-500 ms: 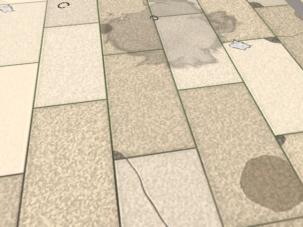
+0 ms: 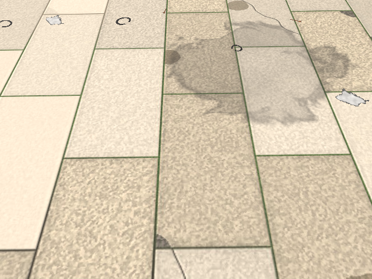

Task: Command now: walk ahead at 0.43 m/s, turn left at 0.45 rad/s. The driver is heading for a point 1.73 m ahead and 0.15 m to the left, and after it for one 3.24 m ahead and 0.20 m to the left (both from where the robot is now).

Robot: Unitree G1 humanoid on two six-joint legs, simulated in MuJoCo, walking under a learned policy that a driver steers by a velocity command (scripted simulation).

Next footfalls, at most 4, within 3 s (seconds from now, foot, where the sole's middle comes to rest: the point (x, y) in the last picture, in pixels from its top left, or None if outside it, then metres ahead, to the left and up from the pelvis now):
0.32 left None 0.32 0.14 -0.89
0.68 right None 0.37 -0.09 -0.89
1.30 right None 0.36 -0.12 -0.89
1.70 left None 0.36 0.10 -0.89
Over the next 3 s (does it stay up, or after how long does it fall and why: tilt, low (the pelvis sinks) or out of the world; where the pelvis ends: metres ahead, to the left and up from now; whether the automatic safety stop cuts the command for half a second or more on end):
stays up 0.85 0.07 -0.14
